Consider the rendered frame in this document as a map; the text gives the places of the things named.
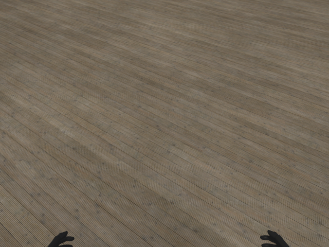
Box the left robot hand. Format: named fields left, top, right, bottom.
left=48, top=231, right=74, bottom=247

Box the right robot hand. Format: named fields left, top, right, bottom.
left=260, top=230, right=289, bottom=247

